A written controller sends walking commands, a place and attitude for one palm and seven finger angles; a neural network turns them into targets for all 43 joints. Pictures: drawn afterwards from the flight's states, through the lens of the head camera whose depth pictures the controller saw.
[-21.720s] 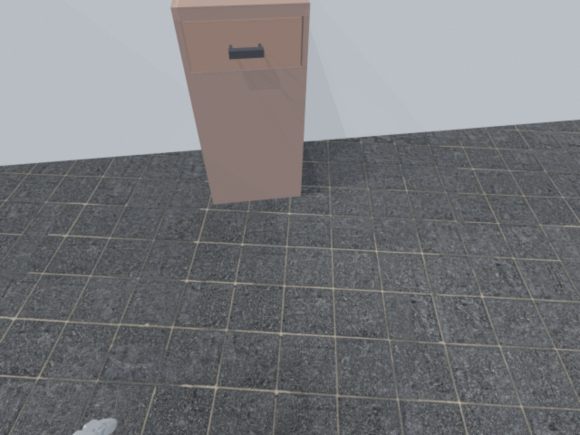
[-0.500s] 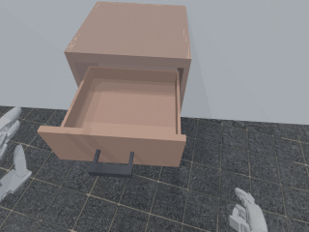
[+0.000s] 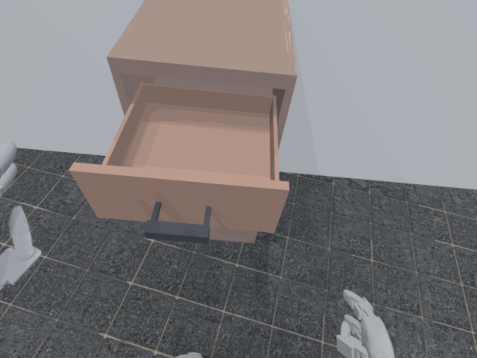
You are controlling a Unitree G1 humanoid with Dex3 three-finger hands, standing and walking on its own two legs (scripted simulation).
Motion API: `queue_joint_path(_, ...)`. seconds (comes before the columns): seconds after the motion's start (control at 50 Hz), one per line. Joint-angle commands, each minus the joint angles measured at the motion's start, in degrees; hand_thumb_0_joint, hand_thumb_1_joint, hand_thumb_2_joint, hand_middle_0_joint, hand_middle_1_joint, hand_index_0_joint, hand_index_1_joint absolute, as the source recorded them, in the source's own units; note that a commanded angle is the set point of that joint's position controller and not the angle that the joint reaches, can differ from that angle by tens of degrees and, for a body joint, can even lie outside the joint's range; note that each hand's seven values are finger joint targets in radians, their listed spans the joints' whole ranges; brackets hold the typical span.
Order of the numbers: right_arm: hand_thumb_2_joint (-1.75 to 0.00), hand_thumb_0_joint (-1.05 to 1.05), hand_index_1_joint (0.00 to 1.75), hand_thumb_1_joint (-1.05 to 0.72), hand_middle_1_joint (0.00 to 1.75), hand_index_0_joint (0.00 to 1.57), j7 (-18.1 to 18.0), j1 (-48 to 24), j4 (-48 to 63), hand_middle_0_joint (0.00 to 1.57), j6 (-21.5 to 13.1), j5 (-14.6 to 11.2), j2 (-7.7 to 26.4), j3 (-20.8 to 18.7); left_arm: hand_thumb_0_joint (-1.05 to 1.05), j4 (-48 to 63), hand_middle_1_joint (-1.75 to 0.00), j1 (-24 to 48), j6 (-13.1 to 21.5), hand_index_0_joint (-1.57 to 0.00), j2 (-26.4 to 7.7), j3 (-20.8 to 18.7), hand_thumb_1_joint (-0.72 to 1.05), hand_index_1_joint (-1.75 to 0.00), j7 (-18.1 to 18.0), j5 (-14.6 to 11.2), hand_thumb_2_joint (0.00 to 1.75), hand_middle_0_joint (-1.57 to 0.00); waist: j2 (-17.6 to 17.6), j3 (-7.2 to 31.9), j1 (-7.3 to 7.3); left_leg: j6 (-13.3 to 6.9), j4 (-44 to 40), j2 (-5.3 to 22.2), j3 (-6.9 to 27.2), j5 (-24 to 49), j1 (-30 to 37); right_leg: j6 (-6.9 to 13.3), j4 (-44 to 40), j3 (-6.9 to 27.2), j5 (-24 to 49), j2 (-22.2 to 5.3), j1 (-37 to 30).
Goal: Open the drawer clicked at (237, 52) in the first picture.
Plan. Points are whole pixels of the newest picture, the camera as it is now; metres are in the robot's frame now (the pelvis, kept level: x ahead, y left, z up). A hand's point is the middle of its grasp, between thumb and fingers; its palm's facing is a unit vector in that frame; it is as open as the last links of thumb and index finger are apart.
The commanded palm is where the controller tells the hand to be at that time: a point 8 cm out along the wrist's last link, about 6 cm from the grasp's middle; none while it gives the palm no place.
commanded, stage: step back with the hand held close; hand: left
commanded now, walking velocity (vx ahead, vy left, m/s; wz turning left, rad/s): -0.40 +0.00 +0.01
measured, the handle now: (180, 220) +0.35 +0.14 -0.02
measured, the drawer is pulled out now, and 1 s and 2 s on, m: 0.30 0.30 0.30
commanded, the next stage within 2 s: stop stepping back and stand still in 0.34 s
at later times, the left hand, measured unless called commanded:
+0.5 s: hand out of the picture +0.06 +0.20 +0.15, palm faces +0.33 -0.84 -0.44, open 7.4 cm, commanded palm -0.02 +0.24 +0.18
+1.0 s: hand out of the picture -0.07 +0.18 +0.17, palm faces +0.41 -0.79 -0.45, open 7.4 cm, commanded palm -0.13 +0.22 +0.18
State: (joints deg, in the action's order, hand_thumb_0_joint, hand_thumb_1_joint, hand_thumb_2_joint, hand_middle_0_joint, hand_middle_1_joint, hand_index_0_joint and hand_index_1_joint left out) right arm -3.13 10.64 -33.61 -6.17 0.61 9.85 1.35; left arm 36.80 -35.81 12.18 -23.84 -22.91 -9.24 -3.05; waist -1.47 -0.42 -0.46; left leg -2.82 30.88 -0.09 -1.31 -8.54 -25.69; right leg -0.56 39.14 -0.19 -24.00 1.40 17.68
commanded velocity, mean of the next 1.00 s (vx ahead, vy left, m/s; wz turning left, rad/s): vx -0.01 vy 0.00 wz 0.02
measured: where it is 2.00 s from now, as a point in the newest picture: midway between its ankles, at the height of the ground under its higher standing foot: outside the picture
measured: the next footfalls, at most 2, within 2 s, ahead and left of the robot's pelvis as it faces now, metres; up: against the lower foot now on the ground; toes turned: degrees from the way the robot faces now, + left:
right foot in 0.10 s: -0.08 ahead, -0.13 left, +0.00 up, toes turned -1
left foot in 0.44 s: -0.09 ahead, +0.07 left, +0.00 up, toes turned +5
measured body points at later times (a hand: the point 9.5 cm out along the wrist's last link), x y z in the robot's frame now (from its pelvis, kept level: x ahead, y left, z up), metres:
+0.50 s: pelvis -0.14 -0.04 +0.00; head -0.09 -0.02 +0.45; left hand +0.04 +0.24 +0.18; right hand +0.06 -0.29 -0.07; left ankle -0.13 +0.07 -0.73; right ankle -0.12 -0.13 -0.73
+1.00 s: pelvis -0.24 -0.07 +0.00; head -0.26 -0.06 +0.45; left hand -0.09 +0.22 +0.19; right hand -0.11 -0.30 -0.09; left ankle -0.22 +0.06 -0.73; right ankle -0.23 -0.15 -0.69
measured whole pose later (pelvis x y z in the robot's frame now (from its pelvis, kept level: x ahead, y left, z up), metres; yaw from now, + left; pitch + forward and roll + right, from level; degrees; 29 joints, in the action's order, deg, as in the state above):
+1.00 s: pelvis -0.24 -0.07 +0.00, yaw +4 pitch -1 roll +1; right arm -3.1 16.7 -36.4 -6.1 -0.4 10.5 0.6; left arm 32.5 -36.8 10.2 -23.0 -20.6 -9.8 -1.3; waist -2.1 1.8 2.9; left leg -1.5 30.7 0.8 -1.4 -14.2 -16.4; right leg -0.1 53.8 -3.8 -23.5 0.8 25.8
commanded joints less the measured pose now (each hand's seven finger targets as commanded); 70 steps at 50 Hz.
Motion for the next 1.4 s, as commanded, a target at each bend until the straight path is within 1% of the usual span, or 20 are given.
queue_joint_path(0.0, -0.9, 0.0, 0.3, -0.9, 0.3, 0.2, 0.58, -4.76, 7.05, 0.2, -4.16, 0.22, 9.58, -3.42, 0.0, 13.07, -0.3, -0.19, 4.06, -0.2, -6.84, -4.25, 0.9, -0.3, 1.14, -0.56, 0.9, -0.2, 12.46, 12.37, -0.4, -4.05, -9.23, 14.87, 14.06, 25.52, 16.79, -0.12, -4.31, -0.37, -0.14, 0.64, 0.09)
queue_joint_path(0.12, -0.9, 0.0, 0.3, -0.9, 0.3, 0.2, 1.43, -7.53, 8.47, 0.2, -2.79, -0.84, 9.34, -3.26, 0.0, 14.67, -0.3, -3.48, 4.98, -0.2, -9.76, -8.78, 0.9, -0.3, 2.93, -2.7, 0.9, -0.2, 11.48, 17.2, -1.74, -2.14, -4.22, 12.02, 8.73, 20.03, 16.2, 0.75, -17.03, -1.54, 12.38, -0.58, -7.35)
queue_joint_path(0.16, -0.9, 0.0, 0.3, -0.9, 0.3, 0.2, 1.36, -7.54, 9.82, 0.2, -2.0, -3.28, 8.5, -4.13, 0.0, 13.28, -0.3, -5.88, 4.58, -0.2, -11.65, -10.07, 0.9, -0.3, 3.37, -3.46, 0.9, -0.2, -7.37, 17.05, -0.84, 2.72, 8.92, 2.22, 0.46, -4.18, 14.19, 2.74, -23.04, 4.46, 26.24, -10.95, -3.26)
queue_joint_path(0.2, -0.9, 0.0, 0.3, -0.9, 0.3, 0.2, 0.37, -10.6, 9.56, 0.2, -0.76, -3.54, 7.66, -4.46, 0.0, 8.75, -0.3, -6.61, 4.27, -0.2, -10.7, -9.56, 0.9, -0.3, 2.5, -2.77, 0.9, -0.2, -10.08, 8.36, -0.39, 4.17, 31.39, -2.41, 2.34, -19.6, -0.39, 10.13, -22.43, 14.22, 36.38, -22.19, 2.09)
queue_joint_path(0.3, -0.9, 0.0, 0.3, -0.9, 0.3, 0.2, -2.39, -10.81, 8.44, 0.2, 2.23, -1.44, 5.92, -1.49, 0.0, 5.13, -0.3, -0.77, 2.45, -0.2, -7.53, -5.63, 0.9, -0.3, -0.13, 0.66, 0.9, -0.2, -6.26, 5.89, 2.02, 4.66, 12.53, -0.35, 0.87, -19.88, -4.05, 7.38, -12.74, 6.69, 64.39, -16.05, -12.89)
queue_joint_path(0.38, -0.9, 0.0, 0.3, -0.9, 0.3, 0.2, -2.38, -7.34, 8.37, 0.2, 3.26, -1.6, 7.75, -3.2, 0.0, 11.04, -0.3, -0.41, 2.4, -0.2, -7.32, -2.88, 0.9, -0.3, -1.19, 0.67, 0.9, -0.2, -1.48, 10.68, 1.96, 2.83, -9.2, 3.03, -0.18, 6.81, 7.93, 2.24, -7.37, 2.64, 56.51, -11.93, -15.17)
queue_joint_path(0.46, -0.9, 0.0, 0.3, -0.9, 0.3, 0.2, -0.09, -5.58, 10.2, 0.2, 0.14, -1.15, 8.34, -5.55, 0.0, 14.98, -0.3, -7.57, 3.21, -0.2, -9.59, -7.27, 0.9, -0.3, -0.14, -0.15, 0.9, -0.2, 18.11, 17.33, -0.11, -3.06, -5.82, 16.92, 10.31, 43.67, 23.52, 0.18, 0.47, 0.0, 1.94, -3.17, 2.63)
queue_joint_path(0.6, -0.9, 0.0, 0.3, -0.9, 0.3, 0.2, 0.2, -4.8, 9.62, 0.2, -1.5, -2.19, 9.07, -3.17, 0.0, 10.73, -0.3, -4.12, 1.32, -0.2, -7.23, -6.27, 0.9, -0.3, -0.98, -0.39, 0.9, -0.2, 7.33, 4.14, 1.77, -0.35, -8.9, 8.36, 5.55, -17.11, -0.52, -0.06, -15.7, -1.02, 7.34, -3.45, -11.92)
queue_joint_path(0.66, -0.9, 0.0, 0.3, -0.9, 0.3, 0.2, -0.32, -3.66, 9.17, 0.2, 0.26, -1.72, 9.82, -4.68, 0.0, 8.02, -0.3, -0.96, 0.04, -0.2, -7.51, -4.94, 0.9, -0.3, -0.94, -0.18, 0.9, -0.2, -6.01, 0.84, 2.19, 2.79, 15.51, -0.96, 0.29, -18.76, 6.81, 7.28, -31.42, 19.49, -22.84, -15.1, 10.25)
queue_joint_path(0.74, -0.9, 0.0, 0.3, -0.9, 0.3, 0.2, -0.77, -4.07, 7.18, 0.2, 0.49, -0.78, 8.29, -3.02, 0.0, 4.77, -0.3, 5.47, -0.38, -0.2, -5.91, -1.3, 0.9, -0.3, -1.13, 1.06, 0.9, -0.2, -8.83, 0.58, 2.85, 1.21, 18.31, 1.16, 0.15, -16.58, 10.24, 7.44, -28.76, 11.11, -18.69, -16.95, 15.92)
queue_joint_path(0.8, -0.9, 0.0, 0.3, -0.9, 0.3, 0.2, -1.75, -3.19, 7.12, 0.2, -0.88, -0.51, 8.44, -2.25, 0.0, 6.96, -0.3, 6.37, 0.27, -0.2, -5.77, -0.76, 0.9, -0.3, -1.64, 1.75, 0.9, -0.2, 2.05, -0.37, 2.9, -0.52, -6.53, 1.45, -0.22, -18.62, 13.44, 5.22, -18.52, 5.53, -15.38, -10.25, 11.32)
queue_joint_path(0.84, -0.9, 0.0, 0.3, -0.9, 0.3, 0.2, -1.29, -2.15, 8.39, 0.2, -2.37, -0.31, 10.12, -3.2, 0.0, 12.88, -0.3, 6.41, 1.75, -0.2, -7.15, -2.61, 0.9, -0.3, -2.09, 2.3, 0.9, -0.2, 19.82, 1.87, 2.02, -6.68, -20.04, 15.42, 21.11, -28.6, 11.77, 0.47, 8.83, -4.81, -4.14, 1.26, 9.85)
queue_joint_path(0.9, -0.9, 0.0, 0.3, -0.9, 0.3, 0.2, 0.29, -3.59, 7.43, 0.2, -3.37, -1.18, 7.72, -3.37, 0.0, 10.29, -0.3, 1.61, 2.0, -0.2, -7.62, -4.38, 0.9, -0.3, -1.12, 2.49, 0.9, -0.2, 11.02, -1.5, 1.83, -10.26, -21.94, 17.56, 22.78, -32.2, 0.81, 0.4, 27.07, 0.97, -0.13, -2.2, 12.68)
queue_joint_path(1.0, -0.9, 0.0, 0.3, -0.9, 0.3, 0.2, -0.58, -3.3, 6.28, 0.2, -3.22, -0.49, 8.96, -3.08, 0.0, 7.09, -0.3, -0.47, 2.51, -0.2, -7.08, -4.56, 0.9, -0.3, -1.13, 1.81, 0.9, -0.2, 11.11, 0.88, 0.43, -3.78, -12.21, 10.35, 8.84, -26.73, -5.31, 1.48, -8.2, -6.75, -1.88, -0.61, -11.76)
queue_joint_path(1.02, -0.9, 0.0, 0.3, -0.9, 0.3, 0.2, -0.7, -3.41, 6.24, 0.2, -2.63, -0.67, 8.93, -3.62, 0.0, 6.09, -0.3, -0.15, 2.63, -0.2, -7.15, -4.32, 0.9, -0.3, -0.72, 2.14, 0.9, -0.2, 3.19, 1.14, -0.06, -1.92, -0.52, 6.01, 4.25, -22.87, -8.32, 2.76, -16.49, -1.76, -0.84, -2.92, -16.14)
queue_joint_path(1.06, -0.9, 0.0, 0.3, -0.9, 0.3, 0.2, -0.23, -3.21, 6.9, 0.2, -2.15, -0.97, 9.15, -4.46, 0.0, 4.31, -0.3, 2.56, 3.1, -0.2, -8.7, -5.97, 0.9, -0.3, -0.22, 0.85, 0.9, -0.2, -12.4, 0.35, 1.17, 1.46, 29.35, -0.39, 0.31, -17.57, -15.5, 11.48, -29.23, 29.02, 4.18, -23.47, -13.01)
queue_joint_path(1.28, -0.9, 0.0, 0.3, -0.9, 0.3, 0.2, -1.67, -2.46, 6.66, 0.2, -2.98, -0.49, 7.51, -3.83, 0.0, 9.06, -0.3, 0.42, 4.37, -0.2, -6.57, -3.33, 0.9, -0.3, -1.65, 1.4, 0.9, -0.2, -0.56, 1.75, 1.02, 0.59, -5.21, 0.97, -3.26, -7.15, 13.9, 6.38, -23.05, 6.15, -1.22, -13.31, -0.43)
queue_joint_path(1.32, -0.9, 0.0, 0.3, -0.9, 0.3, 0.2, -1.71, -2.63, 7.7, 0.2, -3.31, -0.53, 9.55, -4.59, 0.0, 10.35, -0.3, 1.53, 4.46, -0.2, -5.92, -2.85, 0.9, -0.3, -1.75, 0.98, 0.9, -0.2, 6.51, 1.54, 0.77, -1.7, -10.74, 7.15, 5.73, -5.99, 15.47, 2.61, -14.06, 3.06, 3.42, -7.02, -0.4)
queue_joint_path(1.34, -0.9, 0.0, 0.3, -0.9, 0.3, 0.2, 4.43, 0.09, -6.04, 0.2, -4.29, 0.63, 16.87, -6.78, 0.0, -39.87, -0.3, 5.48, -6.16, -0.2, 6.66, 18.87, 0.9, -0.3, 6.82, 7.07, 0.9, -0.2, 10.86, -1.51, 4.34, -3.58, -3.31, 12.05, 12.69, 10.63, 9.78, 0.19, 2.95, -4.53, 12.32, -6.84, 9.33)
queue_joint_path(1.38, -0.9, 0.0, 0.3, -0.9, 0.3, 0.2, 3.72, 3.67, -4.23, 0.2, 1.3, 0.83, 11.44, -5.42, 0.0, -41.43, -0.3, 8.75, -12.79, -0.2, 9.1, 17.85, 0.9, -0.3, 7.67, 5.6, 0.9, -0.2, 6.59, 7.19, 3.19, -7.81, -6.22, 15.93, 18.18, 17.11, 9.52, -0.02, 11.17, -1.06, -9.23, -2.68, 6.88)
